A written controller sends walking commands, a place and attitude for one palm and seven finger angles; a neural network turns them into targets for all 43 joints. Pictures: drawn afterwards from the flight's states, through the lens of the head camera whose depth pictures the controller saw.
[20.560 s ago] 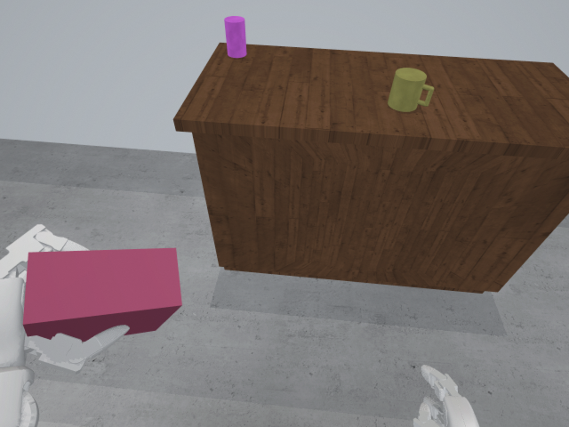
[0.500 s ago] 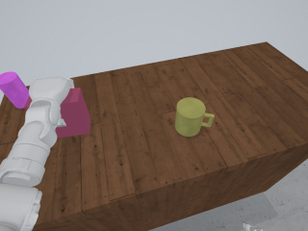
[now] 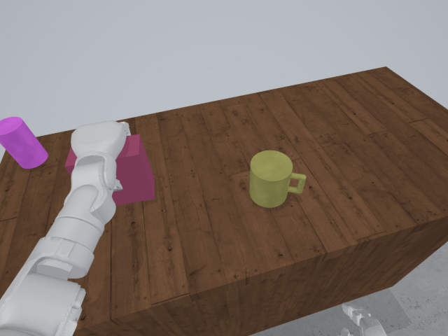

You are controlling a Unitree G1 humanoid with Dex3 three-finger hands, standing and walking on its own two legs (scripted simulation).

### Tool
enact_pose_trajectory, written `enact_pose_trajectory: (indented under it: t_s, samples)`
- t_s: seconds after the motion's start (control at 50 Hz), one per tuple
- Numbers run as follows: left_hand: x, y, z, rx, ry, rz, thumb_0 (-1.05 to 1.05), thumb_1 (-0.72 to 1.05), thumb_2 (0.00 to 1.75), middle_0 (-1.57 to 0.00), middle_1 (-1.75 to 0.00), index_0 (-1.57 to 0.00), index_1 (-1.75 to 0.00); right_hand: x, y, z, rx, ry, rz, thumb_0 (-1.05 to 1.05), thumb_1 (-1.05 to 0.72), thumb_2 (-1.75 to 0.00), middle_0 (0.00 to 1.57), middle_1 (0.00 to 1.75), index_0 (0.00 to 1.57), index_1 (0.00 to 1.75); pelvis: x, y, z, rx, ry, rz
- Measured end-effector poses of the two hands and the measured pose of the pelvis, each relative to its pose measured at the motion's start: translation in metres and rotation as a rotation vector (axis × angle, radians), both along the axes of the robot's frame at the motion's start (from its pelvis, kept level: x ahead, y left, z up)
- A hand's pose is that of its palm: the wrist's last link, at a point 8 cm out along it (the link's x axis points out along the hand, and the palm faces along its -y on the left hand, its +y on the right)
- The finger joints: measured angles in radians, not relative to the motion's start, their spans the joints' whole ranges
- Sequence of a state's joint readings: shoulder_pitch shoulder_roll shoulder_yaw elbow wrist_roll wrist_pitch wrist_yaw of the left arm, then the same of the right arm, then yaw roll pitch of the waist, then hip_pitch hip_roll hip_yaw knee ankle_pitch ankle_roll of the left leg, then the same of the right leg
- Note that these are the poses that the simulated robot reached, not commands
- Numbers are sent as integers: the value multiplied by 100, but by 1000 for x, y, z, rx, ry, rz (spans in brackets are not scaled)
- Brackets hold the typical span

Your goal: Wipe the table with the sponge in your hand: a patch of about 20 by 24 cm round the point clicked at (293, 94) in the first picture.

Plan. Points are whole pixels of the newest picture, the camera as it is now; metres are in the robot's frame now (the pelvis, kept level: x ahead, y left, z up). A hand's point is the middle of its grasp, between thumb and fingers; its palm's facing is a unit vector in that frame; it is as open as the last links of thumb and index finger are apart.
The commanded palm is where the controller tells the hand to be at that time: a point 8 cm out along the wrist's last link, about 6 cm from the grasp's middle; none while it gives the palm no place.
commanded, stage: wipe back along the middle lane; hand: left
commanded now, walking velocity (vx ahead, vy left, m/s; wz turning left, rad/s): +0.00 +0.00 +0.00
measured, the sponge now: (119, 180) +0.40 +0.25 +0.05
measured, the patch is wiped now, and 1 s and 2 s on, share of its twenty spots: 0.50 0.75 0.80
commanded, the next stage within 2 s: slide across to the third lane in 1.46 s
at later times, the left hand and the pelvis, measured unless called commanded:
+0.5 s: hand (108, 183) +0.35 +0.24 +0.11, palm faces +0.03 -0.01 -1.00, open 10.1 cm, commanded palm +0.31 +0.22 +0.14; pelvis +0.00 -0.01 +0.00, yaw +0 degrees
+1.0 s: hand (108, 197) +0.32 +0.23 +0.11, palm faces +0.07 -0.03 -1.00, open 10.1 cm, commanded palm +0.27 +0.21 +0.14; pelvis +0.00 -0.01 +0.00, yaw -1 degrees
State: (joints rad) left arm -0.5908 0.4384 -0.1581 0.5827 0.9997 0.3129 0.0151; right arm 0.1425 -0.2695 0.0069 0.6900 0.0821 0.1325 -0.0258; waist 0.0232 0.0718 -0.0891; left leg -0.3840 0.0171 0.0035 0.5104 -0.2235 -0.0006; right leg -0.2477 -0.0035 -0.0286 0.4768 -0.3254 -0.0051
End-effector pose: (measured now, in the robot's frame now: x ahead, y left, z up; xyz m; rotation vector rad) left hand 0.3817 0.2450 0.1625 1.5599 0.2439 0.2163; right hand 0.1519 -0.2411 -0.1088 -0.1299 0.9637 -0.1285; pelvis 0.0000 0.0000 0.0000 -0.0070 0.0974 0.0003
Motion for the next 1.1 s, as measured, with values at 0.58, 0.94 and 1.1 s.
enact_pose_trajectory:
  t_s: [0.58,0.94,1.1]
  samples:
    - [-61,-16,-2,-9,-49,15,0,-50,105,-71,-134,-73,-136,41,6,20,43,-133,66,1,-90,-90,20,30,20,29,-5,-11,1,9,-57,0]
    - [-88,-24,-3,-24,-86,-3,0,-49,105,-70,-135,-72,-136,41,13,17,61,-134,82,1,-90,-90,20,30,20,29,-4,-6,1,12,-74,-12]
    - [-99,-27,-3,-35,-97,-4,1,-49,105,-69,-135,-71,-136,42,13,16,69,-137,82,1,-90,-90,20,30,19,29,-3,-6,1,14,-76,-22]
